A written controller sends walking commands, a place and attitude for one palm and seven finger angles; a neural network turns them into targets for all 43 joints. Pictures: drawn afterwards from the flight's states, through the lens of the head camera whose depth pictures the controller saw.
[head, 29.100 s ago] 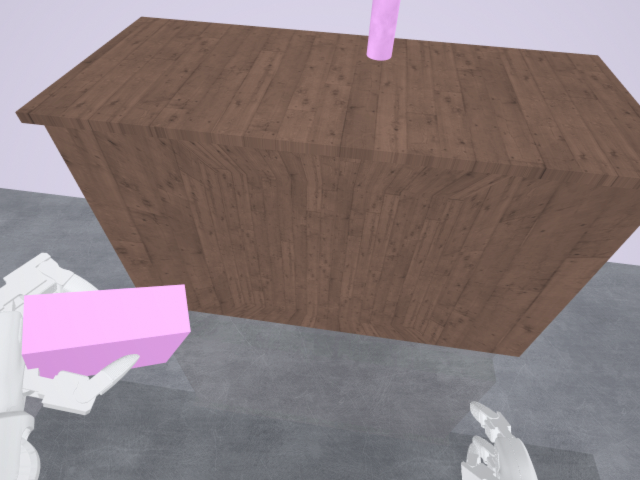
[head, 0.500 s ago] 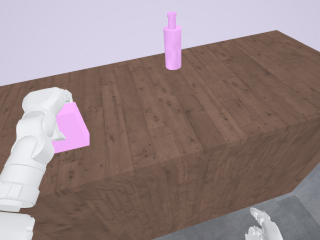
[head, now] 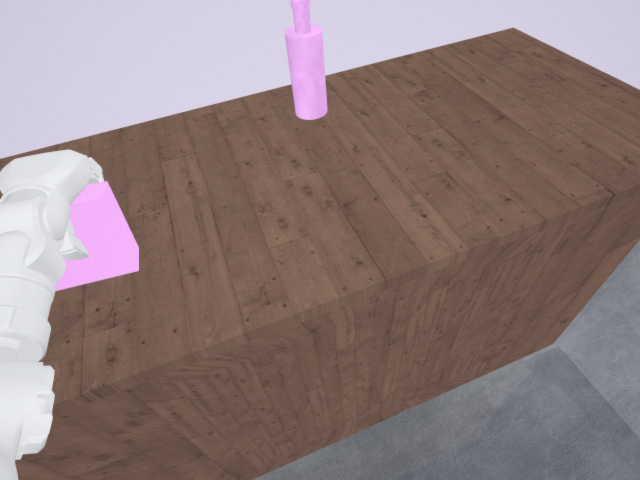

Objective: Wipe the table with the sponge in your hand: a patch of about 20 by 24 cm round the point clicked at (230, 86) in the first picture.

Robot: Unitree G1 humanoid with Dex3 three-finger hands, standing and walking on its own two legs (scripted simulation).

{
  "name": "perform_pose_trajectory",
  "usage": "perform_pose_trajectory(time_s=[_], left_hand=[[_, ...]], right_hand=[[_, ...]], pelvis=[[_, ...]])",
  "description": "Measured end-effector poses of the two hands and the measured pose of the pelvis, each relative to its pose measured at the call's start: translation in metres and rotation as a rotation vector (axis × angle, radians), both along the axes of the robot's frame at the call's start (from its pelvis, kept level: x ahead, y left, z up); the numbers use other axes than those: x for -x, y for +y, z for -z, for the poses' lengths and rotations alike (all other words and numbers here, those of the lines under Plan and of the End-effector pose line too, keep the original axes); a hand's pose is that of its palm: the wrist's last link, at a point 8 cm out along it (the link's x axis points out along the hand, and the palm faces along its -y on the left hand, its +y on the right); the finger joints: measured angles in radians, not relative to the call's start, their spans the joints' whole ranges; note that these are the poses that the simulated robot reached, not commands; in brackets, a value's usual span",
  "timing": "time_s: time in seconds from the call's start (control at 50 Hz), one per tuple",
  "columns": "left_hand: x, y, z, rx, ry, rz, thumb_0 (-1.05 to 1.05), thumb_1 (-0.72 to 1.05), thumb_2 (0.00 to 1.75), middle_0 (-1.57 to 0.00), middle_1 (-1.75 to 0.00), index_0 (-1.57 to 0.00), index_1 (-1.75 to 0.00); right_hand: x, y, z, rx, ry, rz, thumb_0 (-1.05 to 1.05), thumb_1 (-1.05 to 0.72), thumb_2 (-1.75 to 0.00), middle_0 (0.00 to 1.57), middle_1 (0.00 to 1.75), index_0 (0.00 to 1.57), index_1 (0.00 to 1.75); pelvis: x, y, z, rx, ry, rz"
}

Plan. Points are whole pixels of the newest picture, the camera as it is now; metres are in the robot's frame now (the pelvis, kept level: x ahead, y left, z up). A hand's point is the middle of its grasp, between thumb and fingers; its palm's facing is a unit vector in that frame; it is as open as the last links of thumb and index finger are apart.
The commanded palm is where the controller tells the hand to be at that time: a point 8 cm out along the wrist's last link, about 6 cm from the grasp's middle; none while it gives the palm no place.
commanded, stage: wipe forward along the first lane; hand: left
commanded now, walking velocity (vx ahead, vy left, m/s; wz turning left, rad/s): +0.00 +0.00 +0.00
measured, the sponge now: (81, 250) +0.38 +0.34 +0.10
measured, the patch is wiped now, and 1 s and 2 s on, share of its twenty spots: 0.35 0.55 0.60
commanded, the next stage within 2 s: slide across to the middle lane in 0.68 s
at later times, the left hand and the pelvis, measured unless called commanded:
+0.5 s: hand (70, 193) +0.44 +0.36 +0.15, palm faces -0.17 +0.03 -0.98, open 9.3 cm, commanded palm +0.44 +0.36 +0.18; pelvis +0.01 +0.01 +0.00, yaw -1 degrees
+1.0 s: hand (72, 181) +0.46 +0.37 +0.15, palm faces -0.12 +0.06 -0.99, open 9.3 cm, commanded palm +0.46 +0.34 +0.20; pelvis +0.03 +0.03 +0.00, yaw -1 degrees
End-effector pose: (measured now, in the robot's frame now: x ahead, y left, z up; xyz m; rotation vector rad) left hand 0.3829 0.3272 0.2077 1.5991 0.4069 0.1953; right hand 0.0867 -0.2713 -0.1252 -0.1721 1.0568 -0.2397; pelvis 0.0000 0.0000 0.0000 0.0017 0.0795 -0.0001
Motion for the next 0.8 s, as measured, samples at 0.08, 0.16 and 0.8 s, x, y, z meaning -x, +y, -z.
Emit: perform_pose_trajectory(time_s=[0.08, 0.16, 0.8], left_hand=[[-0.004, 0.002, 0.001, -0.002, 0.002, 0.001, 0.02, -0.55, 1.15, -0.88, -1.36, -0.88, -1.41], [-0.009, 0.006, 0.000, 0.003, 0.001, -0.008, 0.02, -0.56, 1.15, -0.88, -1.35, -0.88, -1.41], [-0.070, 0.032, 0.000, -0.015, 0.038, -0.007, 0.01, -0.57, 1.17, -0.88, -1.34, -0.88, -1.42]], right_hand=[[0.005, 0.001, 0.001, -0.002, 0.010, 0.012, 0.01, -0.90, -0.89, 0.20, 0.30, 0.20, 0.30], [0.007, 0.003, 0.000, 0.000, 0.015, 0.015, 0.01, -0.90, -0.89, 0.20, 0.30, 0.20, 0.30], [0.035, 0.019, -0.003, 0.037, 0.156, 0.072, 0.00, -0.90, -0.89, 0.20, 0.30, 0.20, 0.30]], pelvis=[[0.001, 0.001, 0.000, 0.001, 0.010, 0.002], [0.002, 0.003, 0.001, 0.002, 0.020, 0.000], [-0.017, 0.027, 0.000, 0.016, 0.103, 0.020]])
